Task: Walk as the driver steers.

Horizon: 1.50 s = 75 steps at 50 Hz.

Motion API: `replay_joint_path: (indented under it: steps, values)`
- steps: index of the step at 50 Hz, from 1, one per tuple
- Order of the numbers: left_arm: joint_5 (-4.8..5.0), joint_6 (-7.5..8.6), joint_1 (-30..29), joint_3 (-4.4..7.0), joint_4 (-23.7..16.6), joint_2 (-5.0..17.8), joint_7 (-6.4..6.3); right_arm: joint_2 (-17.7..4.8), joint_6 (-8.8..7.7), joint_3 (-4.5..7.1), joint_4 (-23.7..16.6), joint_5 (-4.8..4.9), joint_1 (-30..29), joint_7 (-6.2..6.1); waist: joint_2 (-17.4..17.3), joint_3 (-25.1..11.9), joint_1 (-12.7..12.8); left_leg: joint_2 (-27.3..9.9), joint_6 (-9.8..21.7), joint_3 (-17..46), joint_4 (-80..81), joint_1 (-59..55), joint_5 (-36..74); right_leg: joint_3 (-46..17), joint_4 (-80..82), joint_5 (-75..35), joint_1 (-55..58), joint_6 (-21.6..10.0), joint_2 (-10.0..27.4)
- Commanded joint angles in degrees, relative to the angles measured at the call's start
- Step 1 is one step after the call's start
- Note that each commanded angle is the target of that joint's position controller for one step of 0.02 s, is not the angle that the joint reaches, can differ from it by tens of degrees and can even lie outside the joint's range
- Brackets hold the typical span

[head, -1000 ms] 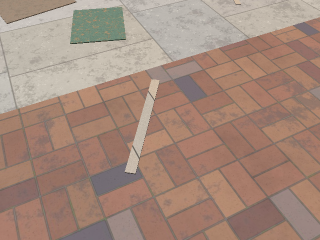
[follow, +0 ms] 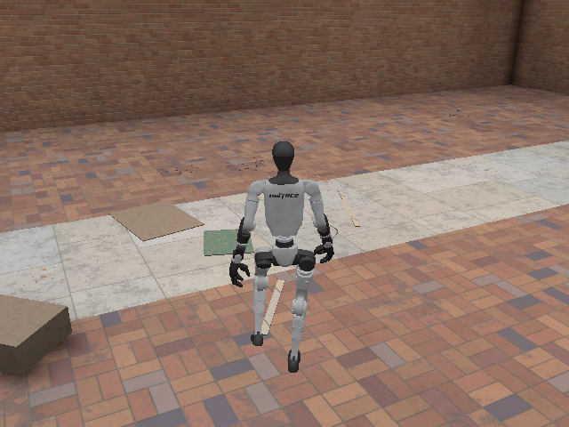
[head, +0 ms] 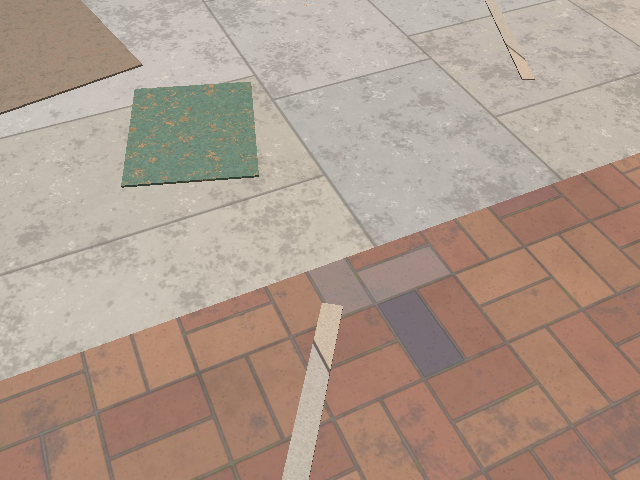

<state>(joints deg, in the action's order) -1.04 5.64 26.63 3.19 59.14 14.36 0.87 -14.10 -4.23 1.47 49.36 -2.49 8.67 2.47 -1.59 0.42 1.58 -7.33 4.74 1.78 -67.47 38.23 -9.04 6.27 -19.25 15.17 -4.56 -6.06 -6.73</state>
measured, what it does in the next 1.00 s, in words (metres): walks ahead, turning right: left foot, then right foot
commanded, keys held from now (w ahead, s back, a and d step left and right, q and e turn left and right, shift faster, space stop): w+shift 0.24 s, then w+e+shift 0.76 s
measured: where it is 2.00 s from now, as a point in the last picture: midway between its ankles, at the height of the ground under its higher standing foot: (451, 196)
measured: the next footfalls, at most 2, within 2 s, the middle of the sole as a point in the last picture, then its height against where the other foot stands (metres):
left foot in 0.24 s outside the picture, level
right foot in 0.70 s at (376, 336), level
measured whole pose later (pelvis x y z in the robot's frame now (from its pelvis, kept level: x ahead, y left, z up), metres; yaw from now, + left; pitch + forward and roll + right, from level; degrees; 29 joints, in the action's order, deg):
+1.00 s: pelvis +0.96 -0.10 +0.00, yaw -34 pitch +2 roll +0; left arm 0.2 4.0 26.9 4.7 51.0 17.1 0.7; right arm -13.8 -4.0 -1.7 34.8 -2.5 -2.4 1.3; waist -0.2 1.7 6.4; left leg -8.0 -3.3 5.0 -42.2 41.8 -1.5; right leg -10.2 -17.9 18.5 0.6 -9.8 -11.1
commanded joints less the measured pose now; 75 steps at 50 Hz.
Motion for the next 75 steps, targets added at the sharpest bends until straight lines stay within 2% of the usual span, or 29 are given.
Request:
replay_joint_path:
  steps: [1, 7, 10, 12, 13, 14, 17, 23, 29, 33, 34, 35, 36, 37, 39, 41, 51, 54, 55, 56, 57, 59, 61, 62, 63, 66, 69, 73, 75]
  values:
    - [0.76, 2.28, -2.0, -0.10, -3.8, 3.6, 0.32, -1.8, 0.07, -0.90, -5.9, -0.21, -7.2, 0.86, 1.7, 10.7, -1.7, -1.4, -1.6, -3.8, 12.3, 3.9, 9.2, -11.2, 18.3, -6.5, -10.7, -5.8, 12.8]
    - [1.47, 2.85, 3.9, -0.11, -2.0, 7.6, -0.54, -2.9, -0.65, -1.73, -9.0, 1.17, -15.1, 0.87, 3.4, 8.0, 0.5, 5.9, 1.6, -10.5, 36.3, -8.9, 21.1, -4.5, 18.5, -48.7, 5.4, -2.0, 14.5]
    - [-0.73, 0.84, 3.1, 0.66, -1.5, 11.6, -1.97, -7.6, -0.58, 0.27, -6.0, 0.93, -1.6, -0.92, 9.2, -3.4, -7.1, 11.8, 4.0, -9.6, 36.0, -23.0, 7.5, -3.9, -3.9, -75.1, 14.2, -0.8, 17.5]
    - [-1.63, -0.41, -0.4, 0.75, -2.6, 10.5, -2.50, -12.7, -0.03, 2.91, 0.4, 0.13, 20.7, -2.90, 8.7, -13.3, -16.7, 5.7, 6.6, -3.0, 35.0, -47.2, -4.4, -3.1, -36.1, -58.3, 1.1, -1.2, 15.5]
    - [0.85, -0.03, 7.4, -1.70, -5.2, -1.5, -0.82, -17.9, -0.33, 4.54, 0.3, -2.33, 21.0, -3.24, -10.5, -19.9, -7.9, -14.5, 13.9, 27.8, 37.4, -66.6, -17.4, -4.6, -62.9, -0.2, -25.6, 0.7, 5.6]
    - [2.56, 0.97, 5.0, -0.79, -5.6, 4.1, -1.23, -14.1, -0.15, 4.49, -0.1, -0.68, 19.1, -1.86, -6.7, -24.7, -9.5, -16.3, 14.3, 45.2, 48.9, -66.6, -26.0, -12.2, -70.0, 8.6, -33.0, -1.1, 3.6]
    - [1.60, 0.20, -6.6, -0.59, -8.0, 4.1, -0.97, -5.0, -1.98, 2.68, 1.4, -0.70, 8.8, -1.57, 4.3, -1.5, -3.9, -9.9, 7.2, 19.0, 55.3, -39.1, -11.0, -11.9, -60.2, -2.7, -32.9, -2.0, 12.0]
    - [-0.05, -4.17, -15.3, -1.44, -13.6, 0.4, 1.98, -3.3, -4.55, 1.59, 4.7, 1.44, 10.7, -1.33, -0.6, 6.9, 0.2, -3.0, -1.0, -6.1, 62.7, -25.7, 5.9, -7.5, -49.3, -11.3, -34.9, 0.5, 15.2]
    - [0.93, -3.33, -25.4, -2.29, -17.3, 1.3, 3.05, -6.2, -4.97, 0.98, 4.7, 1.77, 14.6, -3.07, -0.5, 6.3, -1.2, -0.2, -5.4, -18.7, 60.6, -35.0, 49.1, 4.9, -25.0, -24.4, -27.8, -2.5, 7.4]
    - [-0.01, -3.20, -8.2, 0.06, -13.3, 8.1, 2.57, -12.8, -1.65, 2.77, 2.2, 1.04, 12.5, -5.87, -5.7, -3.7, 9.6, -5.3, -5.4, -17.6, 33.0, -41.6, 75.3, 6.5, -20.9, -15.4, -8.4, -6.2, 0.4]
    - [-0.01, -3.22, 5.6, 1.73, -9.2, 11.0, 1.86, -13.7, -0.60, 3.25, 0.7, 0.30, 8.7, -5.85, -5.0, -9.1, 15.9, -6.0, -4.4, -15.8, 15.1, -36.4, 71.3, 2.1, -19.7, -12.5, 4.5, -8.6, 0.7]
    - [0.86, -3.44, 9.0, 3.25, -7.8, 12.5, 0.61, -12.8, -0.11, 3.60, 0.4, 0.27, 6.5, -4.62, 1.3, -8.3, 16.4, 1.5, -3.6, -15.9, -8.1, -26.4, 31.0, -4.4, -14.7, -8.5, 12.0, -11.1, 3.7]
    - [0.97, -4.22, 3.6, 4.14, -7.8, 16.2, -0.03, -3.6, -1.33, 1.24, -3.4, -0.83, 6.0, -3.59, 14.7, -3.9, 8.0, 10.0, -4.5, -11.3, -28.0, -4.1, -19.6, -18.9, -20.3, -22.1, 17.8, -14.0, 10.6]
    - [-0.31, -4.70, 1.2, 4.96, -10.0, 19.8, -0.18, -3.3, -2.74, 0.30, -10.1, 1.43, 8.0, -3.03, 15.2, -15.6, 4.5, 10.4, -5.4, 0.7, -33.1, 10.6, -20.2, -45.6, -6.0, -3.8, 29.4, -25.3, 19.3]
    - [-0.63, -4.55, -2.7, 3.75, -10.7, 11.8, -1.02, -7.4, -4.47, 0.26, -9.9, 0.73, 2.6, -2.62, -3.1, -2.1, 2.1, 4.5, -4.6, 3.6, -20.1, 12.9, -11.3, -48.6, 7.6, 9.8, 14.0, -19.3, 20.2]
    - [0.15, -2.96, -5.8, 2.97, -11.4, 10.3, -1.49, -6.5, -2.54, -0.14, -9.8, -1.48, 2.8, -2.54, -6.3, 2.4, -2.9, 1.6, -6.8, 3.6, -12.1, 4.8, -11.3, -39.0, 7.6, -1.0, -1.3, -16.6, 15.2]
    - [1.56, -0.70, -1.6, 4.26, -12.5, 13.0, -0.12, -5.0, -0.13, -1.95, -19.0, 0.99, -14.2, -1.47, 4.3, 2.0, 3.6, 5.3, -6.7, -2.2, 34.7, -14.0, 14.5, -27.2, 5.0, -31.0, -6.4, -7.5, 6.6]
    - [0.71, -0.68, -4.8, 5.06, -13.7, 16.8, -0.42, -11.5, -0.77, 0.86, -15.8, 1.31, 0.0, -3.08, 4.8, -7.9, -4.3, 8.5, -5.2, -0.8, 37.5, -31.4, 4.4, -28.2, -14.5, -46.3, -1.2, -3.5, 6.6]
    - [0.39, -0.30, -8.8, 4.96, -14.8, 16.8, -0.13, -14.1, -0.96, 2.21, -12.8, 1.22, 12.6, -4.08, 4.4, -13.4, -11.9, 5.8, -4.6, 0.1, 36.2, -45.0, 0.4, -26.7, -28.8, -42.4, -7.5, -2.3, 4.6]
    - [0.42, 0.16, -9.9, 2.70, -16.9, 8.0, -0.34, -17.7, -1.33, 3.40, -11.0, -0.95, 24.1, -5.13, -4.1, -19.8, -14.3, -7.7, -3.5, 12.9, 36.8, -57.6, -15.2, -22.4, -49.2, -11.5, -17.5, -1.8, 0.7]
    - [3.66, -0.24, -0.4, 0.70, -20.9, 2.3, -0.71, -22.5, -1.14, 4.20, -12.3, -2.71, 17.1, -4.58, -24.5, -26.1, -3.9, -24.5, 3.3, 47.4, 48.8, -64.7, -9.1, -14.9, -63.4, 16.9, -32.9, 0.9, -4.0]
    - [-0.23, -1.96, -7.2, 1.30, -17.4, 9.3, -1.30, -9.8, -0.85, 2.30, -13.3, -0.98, 8.5, -3.31, -5.3, -11.9, -4.9, -16.1, 6.5, 33.3, 46.6, -49.7, 5.6, -12.6, -63.0, 6.6, -37.2, 1.3, 4.0]
    - [-1.31, -2.33, -12.3, 0.74, -18.7, 6.5, -0.05, -5.8, -1.47, 0.92, -9.2, -0.45, 11.0, -2.57, -1.6, -5.3, -4.5, -10.2, 5.8, 18.6, 45.6, -39.8, 30.9, -13.3, -57.1, 7.5, -35.4, 2.7, 5.0]
    - [3.54, -1.93, -12.4, 0.41, -20.2, 5.4, -0.32, -7.1, -2.79, 1.83, -9.0, 2.95, 8.2, -2.28, -8.1, -3.3, -2.9, -7.2, 6.0, 14.8, 47.2, -38.7, 36.0, -14.0, -55.7, 10.0, -34.9, 3.5, 7.6]
    - [3.61, -1.89, -13.5, -0.10, -20.8, 5.6, -0.30, -6.4, -3.50, 1.58, -8.0, 3.84, 7.7, -1.96, -7.1, -3.4, -1.8, -6.7, 6.4, 14.2, 48.3, -37.4, 37.3, -13.6, -50.7, 10.4, -34.7, 3.9, 8.1]
    - [0.86, -0.85, -18.2, -1.67, -22.8, 3.9, 0.37, -11.1, -2.80, 2.96, -8.1, 4.43, 4.0, -2.41, -2.3, -2.7, 0.1, -4.3, 7.5, 9.7, 50.5, -27.0, 41.8, -8.7, -28.0, 1.9, -25.1, 5.9, 7.5]
    - [1.08, -0.53, -21.7, -1.50, -23.1, 6.2, 1.27, -16.2, -1.87, 4.85, -8.3, 4.76, 5.2, -3.30, -4.7, -4.5, 0.0, -1.8, 4.9, 8.3, 50.9, -22.7, 31.2, -8.8, -15.3, -15.5, -12.8, 6.1, 4.1]
    - [-0.89, -1.11, -19.9, 0.55, -22.5, 10.4, -0.64, -13.0, -1.33, 4.47, -8.8, 4.83, 7.4, -3.55, -2.5, -5.5, 2.5, 3.5, -1.6, 8.8, 38.0, -19.9, 21.0, -10.8, -6.1, -28.4, -0.3, 2.6, 6.5]
    - [-3.53, -2.59, -13.1, 1.22, -23.3, 14.3, -1.97, -5.1, -0.84, 1.86, -10.4, 4.30, 17.7, -3.50, 16.7, -22.0, 1.3, 10.7, -7.0, 3.1, 6.2, -3.0, -32.6, -31.7, -11.6, -68.7, 21.2, -10.9, 34.8]
Velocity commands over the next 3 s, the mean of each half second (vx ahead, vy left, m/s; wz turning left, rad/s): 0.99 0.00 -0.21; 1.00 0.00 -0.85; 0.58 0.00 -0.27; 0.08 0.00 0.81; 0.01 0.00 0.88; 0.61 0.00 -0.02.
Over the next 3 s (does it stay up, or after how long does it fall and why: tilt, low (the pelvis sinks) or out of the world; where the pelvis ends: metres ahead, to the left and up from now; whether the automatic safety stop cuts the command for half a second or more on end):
stays up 1.54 -0.24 -0.02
